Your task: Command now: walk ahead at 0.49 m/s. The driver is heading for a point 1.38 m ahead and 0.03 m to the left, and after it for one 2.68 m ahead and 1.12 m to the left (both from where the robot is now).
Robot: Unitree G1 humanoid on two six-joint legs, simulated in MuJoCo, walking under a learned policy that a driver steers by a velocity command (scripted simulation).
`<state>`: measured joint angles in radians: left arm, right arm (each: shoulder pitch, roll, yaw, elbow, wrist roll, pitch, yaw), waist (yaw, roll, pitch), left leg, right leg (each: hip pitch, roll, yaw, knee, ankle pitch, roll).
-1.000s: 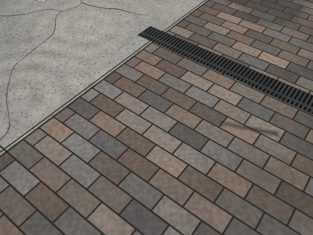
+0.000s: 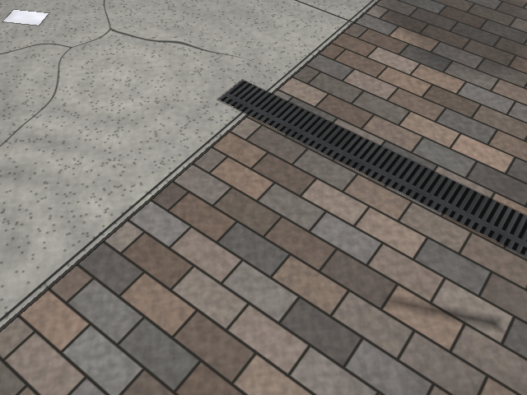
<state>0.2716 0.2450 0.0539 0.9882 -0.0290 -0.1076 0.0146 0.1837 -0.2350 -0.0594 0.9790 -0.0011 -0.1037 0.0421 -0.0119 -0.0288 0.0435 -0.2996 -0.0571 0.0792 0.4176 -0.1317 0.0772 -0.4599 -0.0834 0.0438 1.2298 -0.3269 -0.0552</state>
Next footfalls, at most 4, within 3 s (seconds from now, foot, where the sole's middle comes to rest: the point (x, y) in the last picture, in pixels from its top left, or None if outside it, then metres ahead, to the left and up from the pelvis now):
0.38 right None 0.40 -0.16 -0.77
0.94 left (240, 303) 0.72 0.08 -0.77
1.48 right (318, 214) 1.03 -0.16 -0.77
2.04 left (243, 143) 1.35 0.08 -0.77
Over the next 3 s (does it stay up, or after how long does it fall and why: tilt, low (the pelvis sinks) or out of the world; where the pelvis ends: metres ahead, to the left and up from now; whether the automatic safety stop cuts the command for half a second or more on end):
stays up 1.33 0.00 -0.01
